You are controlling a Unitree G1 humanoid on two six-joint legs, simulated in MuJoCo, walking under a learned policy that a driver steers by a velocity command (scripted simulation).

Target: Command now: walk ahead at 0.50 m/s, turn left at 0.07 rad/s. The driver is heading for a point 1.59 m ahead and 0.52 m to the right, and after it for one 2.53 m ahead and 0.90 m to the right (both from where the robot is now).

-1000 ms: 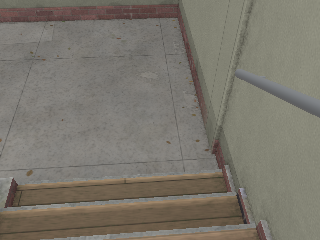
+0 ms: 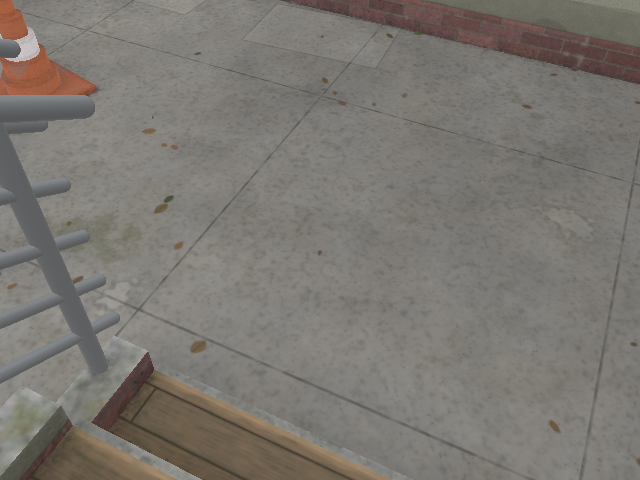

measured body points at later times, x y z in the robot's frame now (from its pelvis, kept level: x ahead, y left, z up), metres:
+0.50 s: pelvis +0.28 +0.06 -0.14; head +0.29 +0.06 +0.31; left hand +0.14 +0.25 -0.28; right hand +0.39 -0.17 -0.27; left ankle +0.29 +0.16 -0.88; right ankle +0.13 -0.06 -0.65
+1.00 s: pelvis +0.51 -0.12 -0.31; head +0.51 -0.14 +0.14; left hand +0.75 +0.02 -0.42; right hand +0.30 -0.23 -0.46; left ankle +0.38 +0.14 -0.79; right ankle +0.51 -0.22 -1.04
